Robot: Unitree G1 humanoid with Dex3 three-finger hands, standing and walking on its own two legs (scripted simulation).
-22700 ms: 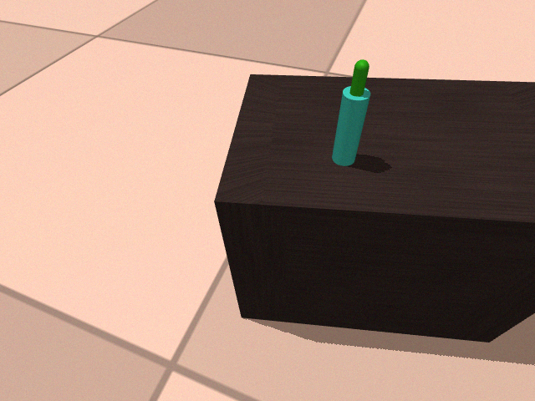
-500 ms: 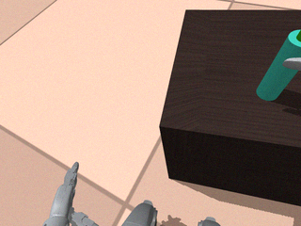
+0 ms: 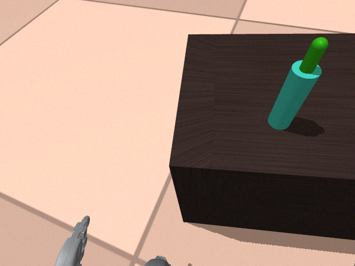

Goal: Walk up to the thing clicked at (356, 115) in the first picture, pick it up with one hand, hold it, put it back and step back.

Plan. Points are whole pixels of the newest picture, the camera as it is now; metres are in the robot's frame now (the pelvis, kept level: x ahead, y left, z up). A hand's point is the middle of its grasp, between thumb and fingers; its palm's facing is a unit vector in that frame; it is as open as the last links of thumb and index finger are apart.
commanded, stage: sink last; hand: right
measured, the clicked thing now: (295, 88) +0.51 -0.20 +0.09
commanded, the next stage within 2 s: home in 0.98 s
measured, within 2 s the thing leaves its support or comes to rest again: neither
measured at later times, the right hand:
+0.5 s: hand out of the picture +0.22 -0.28 +0.13, palm faces +0.40 +0.82 -0.41, open 17.5 cm
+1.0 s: hand out of the picture +0.14 -0.27 +0.10, palm faces +0.46 +0.78 -0.42, open 17.6 cm
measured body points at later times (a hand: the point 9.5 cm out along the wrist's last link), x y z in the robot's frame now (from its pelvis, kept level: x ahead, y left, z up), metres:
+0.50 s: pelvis +0.01 +0.01 +0.01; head +0.02 +0.03 +0.46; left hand +0.17 +0.28 -0.05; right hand +0.19 -0.32 +0.15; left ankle +0.01 +0.16 -0.71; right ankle -0.03 -0.13 -0.71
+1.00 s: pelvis -0.04 +0.02 +0.00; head -0.04 +0.04 +0.45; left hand +0.13 +0.29 -0.05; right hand +0.11 -0.31 +0.13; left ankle +0.01 +0.16 -0.71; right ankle -0.03 -0.13 -0.71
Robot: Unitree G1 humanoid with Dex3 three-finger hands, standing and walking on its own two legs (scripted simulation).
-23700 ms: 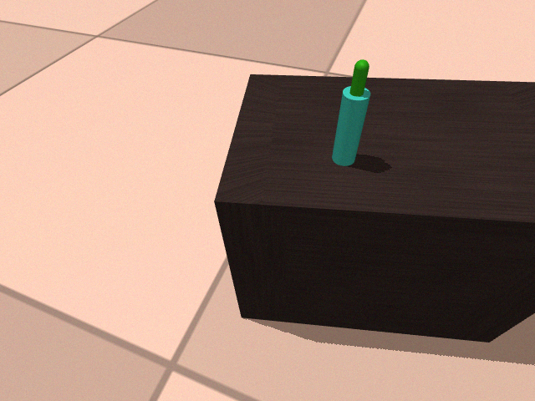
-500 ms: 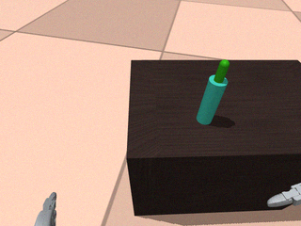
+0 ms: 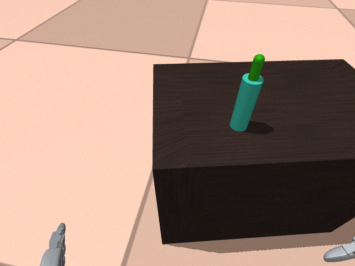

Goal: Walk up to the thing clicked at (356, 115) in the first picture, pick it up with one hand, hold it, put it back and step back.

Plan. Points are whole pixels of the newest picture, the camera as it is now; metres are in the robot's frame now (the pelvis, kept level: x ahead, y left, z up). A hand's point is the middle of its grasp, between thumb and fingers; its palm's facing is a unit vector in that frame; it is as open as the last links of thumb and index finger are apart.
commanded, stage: home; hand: right
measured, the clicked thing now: (247, 95) +0.55 -0.20 +0.09
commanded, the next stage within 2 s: none
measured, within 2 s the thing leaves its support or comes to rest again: neither
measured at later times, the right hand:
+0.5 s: hand (287, 242) +0.18 -0.22 -0.02, palm faces +0.18 +0.96 -0.23, open 17.5 cm
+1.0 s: hand (262, 239) +0.20 -0.18 -0.07, palm faces +0.09 +0.97 -0.22, open 17.4 cm
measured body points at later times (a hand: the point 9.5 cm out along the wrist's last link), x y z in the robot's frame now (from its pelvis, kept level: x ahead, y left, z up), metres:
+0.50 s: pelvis +0.01 -0.02 +0.00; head +0.03 -0.01 +0.45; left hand +0.17 +0.22 -0.05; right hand +0.16 -0.27 +0.00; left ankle +0.04 +0.13 -0.70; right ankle +0.01 -0.15 -0.70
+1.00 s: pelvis +0.02 -0.01 -0.01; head +0.05 -0.01 +0.44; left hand +0.19 +0.22 -0.05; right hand +0.19 -0.23 -0.05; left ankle +0.04 +0.13 -0.70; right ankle +0.01 -0.15 -0.70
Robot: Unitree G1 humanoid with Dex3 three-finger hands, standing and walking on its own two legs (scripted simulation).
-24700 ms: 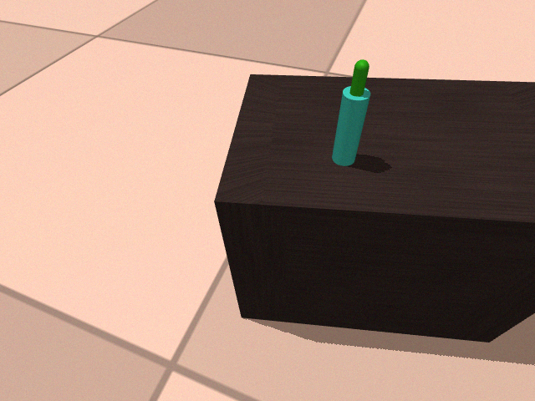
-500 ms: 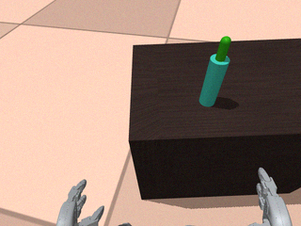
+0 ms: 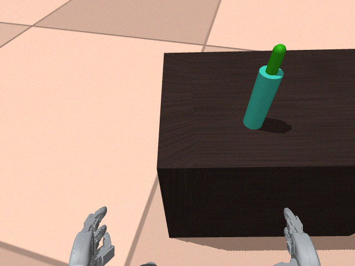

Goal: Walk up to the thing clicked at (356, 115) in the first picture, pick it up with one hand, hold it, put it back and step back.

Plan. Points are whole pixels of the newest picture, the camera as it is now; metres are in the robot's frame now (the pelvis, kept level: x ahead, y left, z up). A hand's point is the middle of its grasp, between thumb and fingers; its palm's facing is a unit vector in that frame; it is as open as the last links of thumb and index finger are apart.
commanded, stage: home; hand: right
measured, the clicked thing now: (264, 90) +0.53 -0.20 +0.10
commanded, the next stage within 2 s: stand in 1.96 s
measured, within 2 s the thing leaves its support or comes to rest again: neither
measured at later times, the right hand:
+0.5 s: hand (274, 254) +0.17 -0.18 -0.06, palm faces +0.11 +0.97 -0.23, open 17.4 cm
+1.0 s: hand (273, 252) +0.17 -0.18 -0.06, palm faces +0.12 +0.97 -0.23, open 17.4 cm
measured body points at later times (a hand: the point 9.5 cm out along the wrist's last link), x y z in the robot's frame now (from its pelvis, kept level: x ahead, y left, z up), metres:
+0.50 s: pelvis +0.00 +0.00 -0.01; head +0.03 +0.00 +0.44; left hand +0.16 +0.23 -0.04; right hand +0.16 -0.23 -0.04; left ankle +0.02 +0.14 -0.69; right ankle -0.01 -0.14 -0.69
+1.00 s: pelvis +0.00 +0.00 -0.01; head +0.03 +0.00 +0.44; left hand +0.16 +0.23 -0.04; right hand +0.16 -0.23 -0.04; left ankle +0.02 +0.14 -0.69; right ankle -0.01 -0.14 -0.69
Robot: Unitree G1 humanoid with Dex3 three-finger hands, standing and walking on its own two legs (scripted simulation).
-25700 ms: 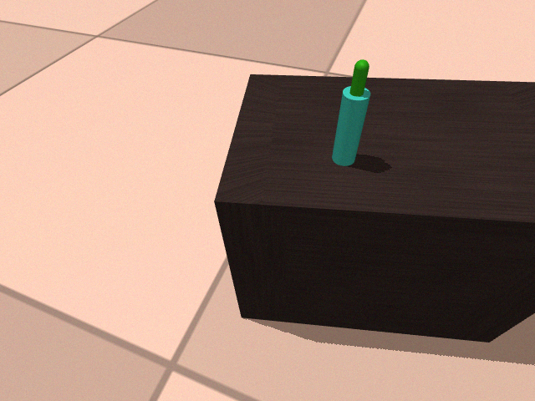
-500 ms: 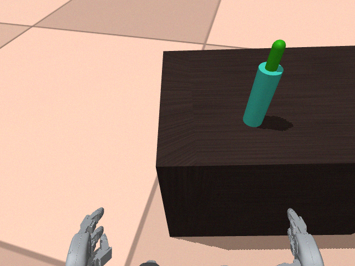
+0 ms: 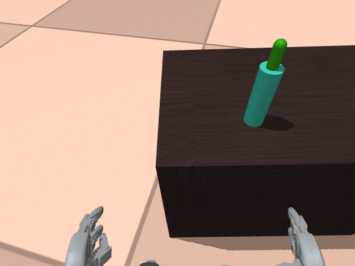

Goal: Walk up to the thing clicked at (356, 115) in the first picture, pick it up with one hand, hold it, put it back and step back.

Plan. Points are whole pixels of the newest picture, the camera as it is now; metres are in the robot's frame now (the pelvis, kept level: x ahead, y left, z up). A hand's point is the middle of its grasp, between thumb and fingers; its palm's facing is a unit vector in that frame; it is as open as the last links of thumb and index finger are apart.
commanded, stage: home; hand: right
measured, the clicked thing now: (265, 86) +0.53 -0.20 +0.11
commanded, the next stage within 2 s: stand in 0.96 s
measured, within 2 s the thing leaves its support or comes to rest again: neither
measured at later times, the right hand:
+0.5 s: hand (279, 253) +0.17 -0.18 -0.04, palm faces +0.14 +0.96 -0.24, open 17.4 cm
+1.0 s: hand out of the picture +0.13 -0.24 -0.10, palm faces -0.05 +0.93 -0.37, open 17.3 cm
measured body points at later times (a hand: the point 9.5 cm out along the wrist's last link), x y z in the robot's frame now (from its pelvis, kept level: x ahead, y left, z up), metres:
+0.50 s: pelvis +0.00 +0.00 +0.00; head +0.02 -0.01 +0.45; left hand +0.16 +0.23 -0.05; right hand +0.16 -0.23 -0.02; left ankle +0.02 +0.15 -0.68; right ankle -0.01 -0.14 -0.68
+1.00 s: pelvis -0.01 -0.01 +0.01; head +0.01 -0.01 +0.46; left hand +0.12 +0.28 -0.09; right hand +0.13 -0.29 -0.08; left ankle +0.02 +0.15 -0.68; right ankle -0.01 -0.14 -0.68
